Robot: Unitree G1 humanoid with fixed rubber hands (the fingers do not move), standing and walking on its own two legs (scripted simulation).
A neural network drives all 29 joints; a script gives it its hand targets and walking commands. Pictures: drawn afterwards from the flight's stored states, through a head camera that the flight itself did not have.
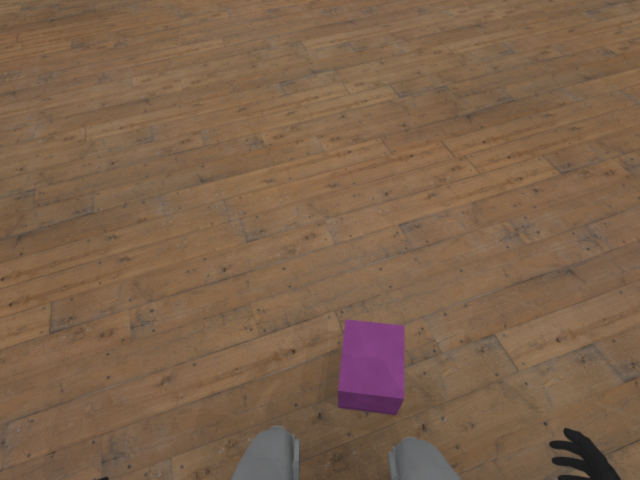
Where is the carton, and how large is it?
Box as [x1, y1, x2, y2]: [338, 319, 404, 414]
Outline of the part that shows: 345,319 338,386 338,407 396,414 403,399 404,325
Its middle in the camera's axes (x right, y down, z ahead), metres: +0.14 +0.36 +1.08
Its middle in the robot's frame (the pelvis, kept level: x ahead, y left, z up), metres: +0.45 -0.07 -0.62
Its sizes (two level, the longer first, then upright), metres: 0.193 0.162 0.169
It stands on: the floor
